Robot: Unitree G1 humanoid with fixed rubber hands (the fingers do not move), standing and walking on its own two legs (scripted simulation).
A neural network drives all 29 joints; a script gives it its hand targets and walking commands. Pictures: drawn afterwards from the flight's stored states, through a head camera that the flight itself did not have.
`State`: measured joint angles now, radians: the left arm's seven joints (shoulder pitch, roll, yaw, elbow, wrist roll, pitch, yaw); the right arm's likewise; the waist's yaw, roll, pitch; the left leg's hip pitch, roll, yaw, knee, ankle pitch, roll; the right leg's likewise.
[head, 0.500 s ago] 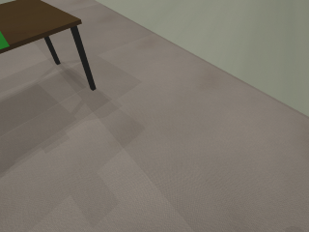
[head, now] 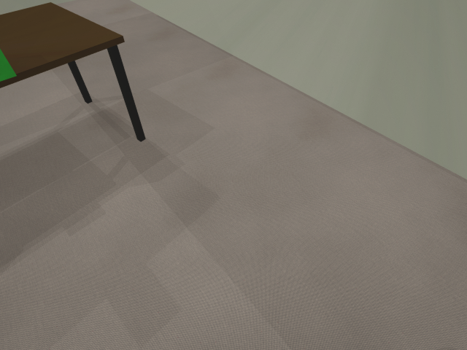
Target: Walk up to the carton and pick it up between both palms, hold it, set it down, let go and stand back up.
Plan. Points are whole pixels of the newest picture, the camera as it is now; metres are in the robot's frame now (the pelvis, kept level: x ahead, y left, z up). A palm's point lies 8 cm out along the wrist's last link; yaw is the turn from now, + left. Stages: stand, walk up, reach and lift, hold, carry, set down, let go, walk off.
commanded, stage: stand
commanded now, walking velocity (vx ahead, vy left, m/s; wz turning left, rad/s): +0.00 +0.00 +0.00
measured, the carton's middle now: out of the picture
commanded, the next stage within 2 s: none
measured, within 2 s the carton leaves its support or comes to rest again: neither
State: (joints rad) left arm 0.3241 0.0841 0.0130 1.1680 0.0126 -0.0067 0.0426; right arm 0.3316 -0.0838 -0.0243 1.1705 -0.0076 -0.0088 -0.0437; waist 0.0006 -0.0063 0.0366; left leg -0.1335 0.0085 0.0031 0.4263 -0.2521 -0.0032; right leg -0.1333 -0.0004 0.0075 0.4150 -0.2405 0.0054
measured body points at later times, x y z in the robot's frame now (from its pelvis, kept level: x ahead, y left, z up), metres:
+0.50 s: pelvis -0.01 +0.00 +0.00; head -0.01 +0.00 +0.45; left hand -0.04 +0.19 -0.17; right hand -0.05 -0.19 -0.16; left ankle -0.01 +0.12 -0.74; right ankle -0.01 -0.12 -0.74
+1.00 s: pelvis -0.01 -0.01 +0.00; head +0.00 -0.01 +0.45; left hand -0.05 +0.19 -0.16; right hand -0.04 -0.20 -0.17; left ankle -0.01 +0.12 -0.74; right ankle -0.01 -0.12 -0.74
